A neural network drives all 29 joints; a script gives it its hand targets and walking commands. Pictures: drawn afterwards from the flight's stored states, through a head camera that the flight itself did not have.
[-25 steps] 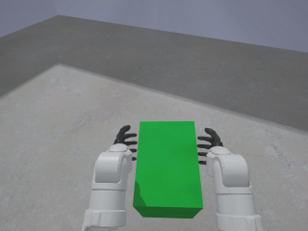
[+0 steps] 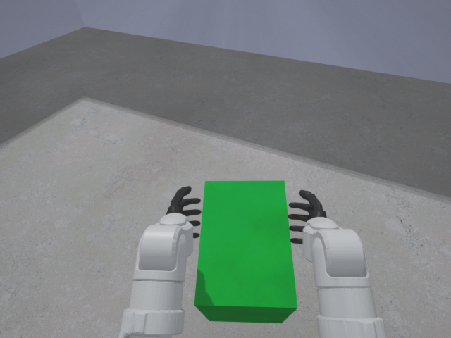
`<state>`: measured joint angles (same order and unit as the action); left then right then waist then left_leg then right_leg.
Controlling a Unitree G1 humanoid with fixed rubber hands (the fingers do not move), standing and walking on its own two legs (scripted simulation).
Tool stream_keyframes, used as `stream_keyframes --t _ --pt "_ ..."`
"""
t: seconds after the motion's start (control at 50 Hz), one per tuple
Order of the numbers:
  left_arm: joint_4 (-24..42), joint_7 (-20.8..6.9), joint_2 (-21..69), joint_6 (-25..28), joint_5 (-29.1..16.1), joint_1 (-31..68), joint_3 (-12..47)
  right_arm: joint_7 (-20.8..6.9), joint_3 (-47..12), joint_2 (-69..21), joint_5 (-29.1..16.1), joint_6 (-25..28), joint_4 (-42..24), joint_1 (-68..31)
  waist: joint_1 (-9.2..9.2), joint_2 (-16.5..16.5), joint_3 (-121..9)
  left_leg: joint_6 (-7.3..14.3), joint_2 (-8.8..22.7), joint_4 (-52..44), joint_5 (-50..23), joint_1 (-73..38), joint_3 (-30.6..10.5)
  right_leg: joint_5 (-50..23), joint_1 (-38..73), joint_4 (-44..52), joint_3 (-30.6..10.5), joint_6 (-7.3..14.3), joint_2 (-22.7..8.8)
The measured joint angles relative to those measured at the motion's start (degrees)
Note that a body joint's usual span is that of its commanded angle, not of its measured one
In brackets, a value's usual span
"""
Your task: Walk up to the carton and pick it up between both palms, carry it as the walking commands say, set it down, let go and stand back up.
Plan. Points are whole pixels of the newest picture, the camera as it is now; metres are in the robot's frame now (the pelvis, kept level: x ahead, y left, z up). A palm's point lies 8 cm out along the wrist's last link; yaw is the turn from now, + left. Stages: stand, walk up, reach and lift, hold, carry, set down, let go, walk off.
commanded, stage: carry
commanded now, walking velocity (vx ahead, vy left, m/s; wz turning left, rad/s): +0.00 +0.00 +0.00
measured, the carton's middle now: (244, 254) +0.32 +0.00 -0.02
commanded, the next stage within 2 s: hold in 0.16 s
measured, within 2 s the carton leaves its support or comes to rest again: neither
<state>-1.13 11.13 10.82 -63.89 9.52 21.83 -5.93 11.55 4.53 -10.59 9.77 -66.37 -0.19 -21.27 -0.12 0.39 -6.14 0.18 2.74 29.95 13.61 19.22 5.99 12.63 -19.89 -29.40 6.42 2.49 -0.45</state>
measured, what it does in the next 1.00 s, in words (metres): stands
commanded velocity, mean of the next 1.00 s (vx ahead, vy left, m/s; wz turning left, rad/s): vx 0.00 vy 0.00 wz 0.00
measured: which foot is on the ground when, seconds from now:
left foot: down 0.00-1.00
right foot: down 0.00-1.00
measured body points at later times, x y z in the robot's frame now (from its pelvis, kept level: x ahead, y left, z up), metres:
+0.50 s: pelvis -0.02 +0.02 +0.00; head -0.07 +0.02 +0.45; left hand +0.30 +0.15 +0.05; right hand +0.30 -0.09 +0.05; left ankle +0.03 +0.14 -0.73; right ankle +0.03 -0.09 -0.73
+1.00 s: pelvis -0.03 +0.01 -0.01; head -0.05 +0.00 +0.44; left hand +0.30 +0.12 +0.01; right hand +0.30 -0.12 +0.00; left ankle +0.03 +0.14 -0.73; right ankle +0.03 -0.09 -0.73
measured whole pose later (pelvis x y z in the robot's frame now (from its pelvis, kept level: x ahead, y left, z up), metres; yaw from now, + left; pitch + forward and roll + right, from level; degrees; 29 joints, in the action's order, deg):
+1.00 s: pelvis -0.03 +0.01 -0.01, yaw -5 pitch -7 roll +1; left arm -36.7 3.8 13.5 -30.9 24.2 28.6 -23.4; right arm 5.8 21.8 -13.6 23.9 -30.7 38.4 -29.0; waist 3.6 0.0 3.9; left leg -0.8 -2.2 31.6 14.1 10.6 -5.0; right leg 12.6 -13.4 -33.1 -3.9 2.1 3.6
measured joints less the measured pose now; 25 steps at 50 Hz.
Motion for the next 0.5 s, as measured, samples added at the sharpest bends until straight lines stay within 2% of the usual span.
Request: stream_keyframes --t 0.16,0.2,0.24,0.28,0.34,0.38,0.44,0.5 --pt "-0.39 -0.06 -0.02 0.52 0.01 -0.06 -0.06 -0.1 0.07 0.01 0.06 0.57 0.42 0.03 0.03 -0.04 0.07 0.11 -0.09 0.05 0.09 -0.02 0.02 0.03 0.01 -0.03 -0.07 -0.15 -0.11" --pt "-7.86 -4.37 0.79 6.56 4.81 1.91 -2.85 -4.69 3.02 -0.63 4.03 7.09 7.59 -1.57 0.23 -0.37 3.91 0.1 -1.36 -1.95 -0.77 -4.09 -2.13 -0.65 3.89 1.43 -1.21 0.37 0.16" --pt "-14.79 -5.65 0.7 13.68 7.71 1.64 -3.81 -5.95 3.75 -0.68 6.41 14.72 15.14 -1.56 1.36 -0.62 6.67 -0.18 -2.84 -4.64 -1.92 -7.88 -5.54 -1.68 7.01 3.4 -2.95 -0.16 0.64" --pt "-15.2 -6.26 -0.52 17.63 7.28 -1.49 -2.28 -6.15 1.4 0.23 5.66 18.95 16.82 0.8 3.04 -0.54 7.68 -0.9 -3.38 -6.46 -2.53 -9.98 -8.24 -2.96 8.32 5.03 -5.28 -0.49 1.59" --pt "-12.09 -7.23 -1.91 19.73 5.32 -6.18 -1.06 -6.7 -1.62 1.25 3.23 21.77 16.2 3.95 4.43 -0.08 7.13 -1.05 -3.32 -7.51 -2.61 -11.67 -9.37 -4.34 9.55 6.69 -7.77 -0.67 2.7" --pt "-12.77 -7.93 -2.01 20.18 5.0 -6.64 -2.39 -7.43 -1.68 1.19 3.23 22.69 18.15 3.76 4.64 0.08 6.58 -0.77 -3.41 -7.27 -2.46 -12.58 -9.13 -4.39 10.42 6.61 -8.37 -0.77 2.79" --pt "-16.99 -8.01 -1.31 20.66 5.45 -3.92 -6.33 -8.13 0.73 0.3 4.62 23.77 23.48 0.83 4.34 0.19 6.6 -0.43 -4.0 -5.36 -1.72 -13.34 -9.55 -3.33 11.35 4.68 -8.35 -0.97 2.48" --pt "-21.38 -7.05 -0.14 21.73 6.62 -0.23 -9.98 -7.72 4.63 -0.91 6.43 24.81 27.62 -2.51 3.09 0.43 6.98 -0.28 -4.75 -2.64 -0.77 -13.28 -10.67 -2.21 12.01 2.55 -8.43 -1.32 2.49"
